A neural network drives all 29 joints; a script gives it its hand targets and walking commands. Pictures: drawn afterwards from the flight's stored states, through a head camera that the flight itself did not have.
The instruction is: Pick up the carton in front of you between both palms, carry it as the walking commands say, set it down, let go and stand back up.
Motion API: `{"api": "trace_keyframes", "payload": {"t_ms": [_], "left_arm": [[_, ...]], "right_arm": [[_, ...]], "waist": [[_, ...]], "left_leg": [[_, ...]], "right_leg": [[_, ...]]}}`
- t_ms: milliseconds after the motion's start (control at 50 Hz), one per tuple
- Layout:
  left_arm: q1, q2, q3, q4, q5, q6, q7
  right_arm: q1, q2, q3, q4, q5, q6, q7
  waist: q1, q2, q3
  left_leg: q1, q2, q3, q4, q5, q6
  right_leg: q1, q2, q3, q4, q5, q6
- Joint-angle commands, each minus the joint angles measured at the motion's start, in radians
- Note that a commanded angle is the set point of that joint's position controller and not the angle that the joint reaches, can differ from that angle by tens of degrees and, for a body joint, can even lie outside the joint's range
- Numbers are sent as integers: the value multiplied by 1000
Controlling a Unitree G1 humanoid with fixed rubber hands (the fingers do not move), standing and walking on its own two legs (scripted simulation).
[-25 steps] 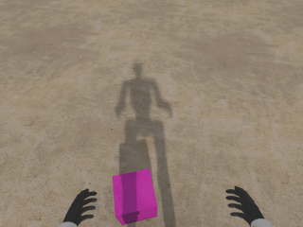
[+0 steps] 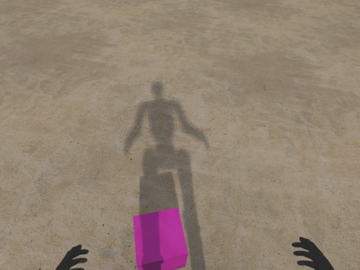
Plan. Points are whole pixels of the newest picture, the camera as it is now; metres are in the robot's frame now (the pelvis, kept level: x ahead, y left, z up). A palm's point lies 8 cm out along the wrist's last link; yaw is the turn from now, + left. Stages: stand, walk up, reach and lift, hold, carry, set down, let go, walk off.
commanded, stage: stand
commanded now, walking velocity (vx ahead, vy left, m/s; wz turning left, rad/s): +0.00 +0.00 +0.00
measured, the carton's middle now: (160, 242) +0.36 +0.10 -0.64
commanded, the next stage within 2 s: none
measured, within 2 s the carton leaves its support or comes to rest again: neither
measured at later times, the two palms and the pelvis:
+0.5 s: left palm out of the picture +0.12 +0.30 -0.10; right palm out of the picture +0.11 -0.28 -0.08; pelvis +0.00 +0.01 +0.01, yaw -1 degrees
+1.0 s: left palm out of the picture +0.08 +0.31 -0.10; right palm out of the picture +0.08 -0.30 -0.08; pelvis -0.01 +0.01 +0.01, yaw -1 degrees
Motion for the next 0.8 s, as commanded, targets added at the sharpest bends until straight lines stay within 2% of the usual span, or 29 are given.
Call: {"api": "trace_keyframes", "payload": {"t_ms": [0, 140, 260, 780], "left_arm": [[-36, 115, 25, -42, -3, -32, 8], [-21, 136, 10, 35, -7, -38, 17], [-24, 146, 1, 78, -8, -41, 21], [-49, 190, -13, 209, -12, -55, 17]], "right_arm": [[-49, -140, -32, -38, 2, -23, -6], [-45, -174, -25, 28, 7, -27, -14], [-54, -187, -18, 72, 9, -31, -16], [-99, -219, -2, 210, 20, -31, -5]], "waist": [[-6, 97, -68], [-8, 87, -81], [-7, 67, -70], [-13, 59, -6]], "left_leg": [[113, 104, -94, -80, 280, 8], [168, 117, -99, -83, 395, 12], [186, 119, -98, -94, 414, 13], [185, 124, -100, -172, 232, 16]], "right_leg": [[-61, -73, 50, -66, 262, 11], [-44, -81, 51, -70, 331, 13], [-41, -89, 55, -86, 343, 10], [-46, -110, 88, -184, 250, -11]]}}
